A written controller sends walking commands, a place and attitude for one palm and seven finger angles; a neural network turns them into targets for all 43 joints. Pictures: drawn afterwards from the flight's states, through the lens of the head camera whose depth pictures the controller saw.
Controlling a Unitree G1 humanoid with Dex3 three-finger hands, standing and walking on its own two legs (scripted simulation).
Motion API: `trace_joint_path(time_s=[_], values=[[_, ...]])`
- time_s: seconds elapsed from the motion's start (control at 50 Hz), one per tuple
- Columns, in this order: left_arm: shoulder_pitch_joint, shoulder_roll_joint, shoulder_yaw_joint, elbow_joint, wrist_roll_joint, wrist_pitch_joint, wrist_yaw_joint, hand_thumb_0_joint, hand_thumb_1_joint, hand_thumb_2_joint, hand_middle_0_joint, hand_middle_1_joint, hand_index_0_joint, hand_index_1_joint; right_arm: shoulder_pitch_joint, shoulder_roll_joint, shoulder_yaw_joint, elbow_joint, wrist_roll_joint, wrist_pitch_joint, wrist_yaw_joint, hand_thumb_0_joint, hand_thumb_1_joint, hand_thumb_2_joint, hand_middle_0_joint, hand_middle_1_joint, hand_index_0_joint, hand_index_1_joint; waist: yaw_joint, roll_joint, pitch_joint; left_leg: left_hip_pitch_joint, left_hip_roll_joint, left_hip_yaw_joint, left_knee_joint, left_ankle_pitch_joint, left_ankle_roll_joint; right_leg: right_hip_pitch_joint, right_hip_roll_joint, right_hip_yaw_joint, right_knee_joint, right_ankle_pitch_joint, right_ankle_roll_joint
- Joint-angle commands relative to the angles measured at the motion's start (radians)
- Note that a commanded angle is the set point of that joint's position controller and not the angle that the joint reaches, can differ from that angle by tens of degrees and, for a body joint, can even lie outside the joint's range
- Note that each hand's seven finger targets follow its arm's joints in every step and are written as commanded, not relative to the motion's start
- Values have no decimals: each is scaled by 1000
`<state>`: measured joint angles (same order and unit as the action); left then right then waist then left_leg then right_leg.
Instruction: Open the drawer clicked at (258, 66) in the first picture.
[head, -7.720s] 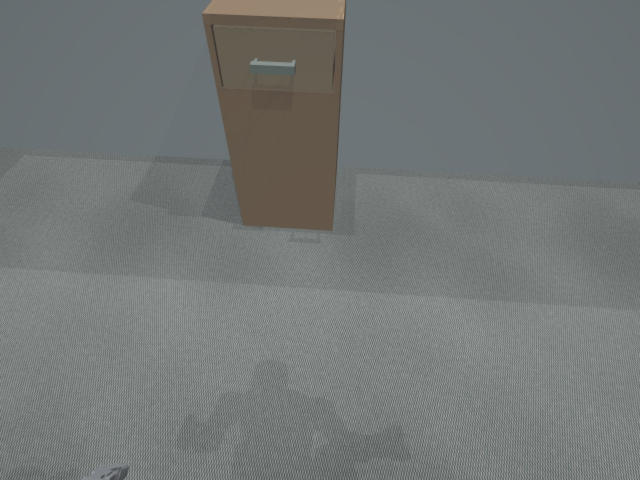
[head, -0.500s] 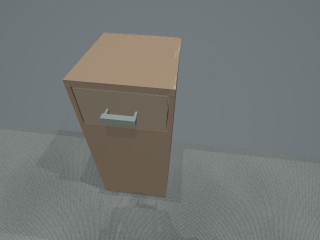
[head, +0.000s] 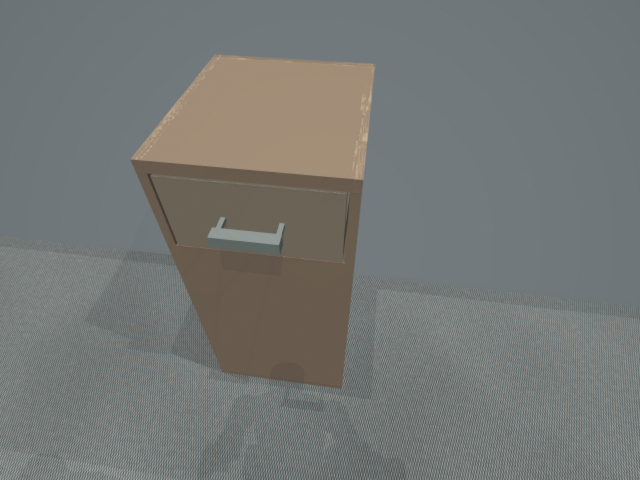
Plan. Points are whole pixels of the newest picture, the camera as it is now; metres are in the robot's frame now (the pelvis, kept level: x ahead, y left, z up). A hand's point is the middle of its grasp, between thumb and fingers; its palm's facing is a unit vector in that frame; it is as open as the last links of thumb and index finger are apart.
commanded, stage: come to a stop and stand still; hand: left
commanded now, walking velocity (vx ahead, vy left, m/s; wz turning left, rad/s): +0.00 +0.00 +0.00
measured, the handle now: (248, 232) +0.53 +0.17 -0.04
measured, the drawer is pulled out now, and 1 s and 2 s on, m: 0.00 0.00 0.00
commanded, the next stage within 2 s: look again from close up in 0.52 s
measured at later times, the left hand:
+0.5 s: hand out of the picture +0.04 +0.18 -0.18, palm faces +0.01 -0.98 -0.19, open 7.3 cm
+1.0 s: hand out of the picture +0.00 +0.17 -0.18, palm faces +0.03 -0.99 -0.13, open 7.4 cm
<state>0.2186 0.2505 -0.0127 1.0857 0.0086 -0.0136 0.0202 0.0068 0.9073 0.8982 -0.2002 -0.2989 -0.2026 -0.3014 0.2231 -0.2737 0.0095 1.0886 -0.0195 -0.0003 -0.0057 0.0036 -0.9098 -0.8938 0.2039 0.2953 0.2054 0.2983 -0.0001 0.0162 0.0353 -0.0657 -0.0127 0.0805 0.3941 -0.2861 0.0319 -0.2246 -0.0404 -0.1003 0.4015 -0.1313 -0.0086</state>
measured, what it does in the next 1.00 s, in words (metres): stands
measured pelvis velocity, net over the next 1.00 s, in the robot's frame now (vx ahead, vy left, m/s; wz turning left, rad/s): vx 0.03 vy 0.02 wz -0.01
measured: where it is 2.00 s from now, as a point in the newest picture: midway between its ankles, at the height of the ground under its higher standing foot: outside the picture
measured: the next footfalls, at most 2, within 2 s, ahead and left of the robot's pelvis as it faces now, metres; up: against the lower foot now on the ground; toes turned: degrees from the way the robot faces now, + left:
none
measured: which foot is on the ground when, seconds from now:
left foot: down 0.00-1.00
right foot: down 0.00-1.00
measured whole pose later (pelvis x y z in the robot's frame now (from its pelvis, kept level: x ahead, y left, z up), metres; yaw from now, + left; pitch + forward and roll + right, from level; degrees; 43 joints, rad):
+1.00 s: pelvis +0.03 +0.02 +0.00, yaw -1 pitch -2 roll -1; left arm 0.34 0.11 -0.01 1.14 0.01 -0.01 0.05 0.00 0.91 0.90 -0.20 -0.30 -0.20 -0.30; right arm 0.35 -0.11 0.02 1.17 -0.01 -0.02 -0.04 0.00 -0.91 -0.89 0.20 0.30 0.20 0.30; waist 0.00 -0.01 0.02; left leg -0.02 -0.02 0.10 0.39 -0.33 0.06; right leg -0.19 -0.05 -0.08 0.41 -0.17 0.02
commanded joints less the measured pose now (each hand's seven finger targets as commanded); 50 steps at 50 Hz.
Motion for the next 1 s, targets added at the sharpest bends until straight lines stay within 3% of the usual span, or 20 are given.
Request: trace_joint_path(time_s=[0.0, 0.16, 0.24, 0.58, 0.98], values=[[-7, 133, 28, -39, 1, -19, 13, 0, 900, 900, -200, -300, -200, -300, 6, -137, -26, -30, 3, -21, -9, 0, -900, -900, 200, 300, 200, 300, -1, -24, -2, -144, 132, -114, -123, 111, 0, 132, -100, 123, -52, 115, -18], [12, 94, 23, -27, 3, -17, 18, 0, 900, 900, -200, -300, -200, -300, 24, -92, -21, -4, 4, -20, -13, 0, -900, -900, 200, 300, 200, 300, -3, -26, -11, -125, 132, -106, -124, 138, -6, 152, -98, 118, -58, 145, -14], [33, 71, 22, -20, 1, -20, 21, 0, 900, 900, -200, -300, -200, -300, 37, -71, -19, 8, 5, -23, -18, 0, -900, -900, 200, 300, 200, 300, -3, -17, -30, -103, 134, -99, -112, 209, -9, 169, -101, 113, -45, 220, -17], [123, -18, 15, 14, 1, -9, 28, 0, 900, 900, -200, -300, -200, -300, 138, 16, -13, 54, 9, -23, -30, 0, -900, -900, 200, 300, 200, 300, 2, -9, 43, -125, 133, -92, -120, 196, -8, 143, -88, 97, -44, 155, -11], [187, -77, 17, 34, 4, -2, 33, 0, 900, 900, -200, -300, -200, -300, 221, 63, -13, 70, 11, -31, -42, 0, -900, -900, 200, 300, 200, 300, 2, -1, 82, -141, 135, -93, -123, 217, -2, 101, -73, 88, -11, 109, -5]])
